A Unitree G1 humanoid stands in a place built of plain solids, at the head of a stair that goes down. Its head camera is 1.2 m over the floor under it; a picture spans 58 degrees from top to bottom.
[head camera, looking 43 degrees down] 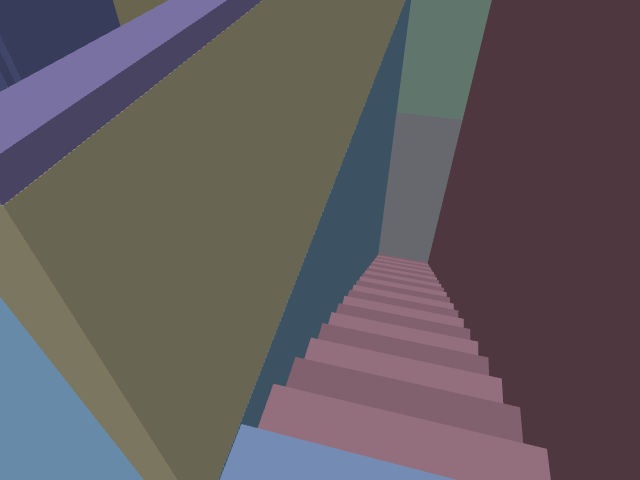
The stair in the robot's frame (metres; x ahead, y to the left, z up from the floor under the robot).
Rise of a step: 0.20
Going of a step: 0.24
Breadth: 0.90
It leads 14 degrees to the right of straight ahead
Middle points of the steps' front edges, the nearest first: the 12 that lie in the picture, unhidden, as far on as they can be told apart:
0.43 -0.22 0.00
0.66 -0.27 -0.20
0.89 -0.33 -0.40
1.12 -0.39 -0.60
1.36 -0.45 -0.81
1.59 -0.51 -1.01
1.83 -0.57 -1.21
2.06 -0.63 -1.41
2.29 -0.69 -1.62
2.53 -0.75 -1.82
2.76 -0.81 -2.02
2.99 -0.86 -2.22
